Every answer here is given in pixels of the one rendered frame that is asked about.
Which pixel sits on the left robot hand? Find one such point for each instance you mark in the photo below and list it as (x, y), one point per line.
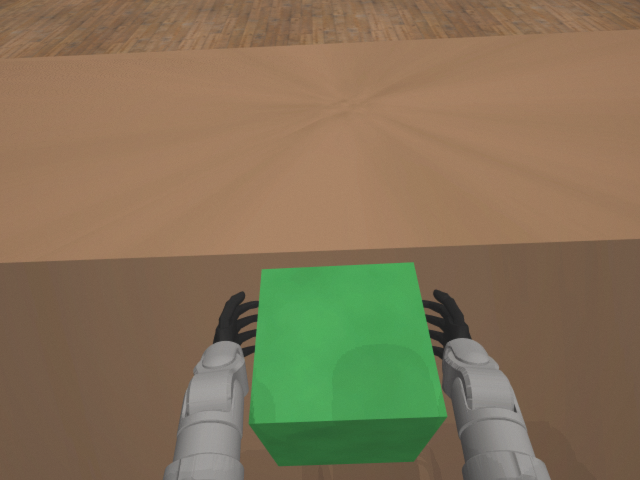
(229, 326)

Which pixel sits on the carton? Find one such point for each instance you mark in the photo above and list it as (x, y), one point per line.
(344, 370)

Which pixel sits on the robot left forearm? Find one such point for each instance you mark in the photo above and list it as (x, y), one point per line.
(211, 421)

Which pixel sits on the robot right forearm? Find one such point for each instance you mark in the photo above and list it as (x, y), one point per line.
(490, 425)

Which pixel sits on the right robot hand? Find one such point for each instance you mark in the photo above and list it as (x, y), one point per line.
(453, 325)

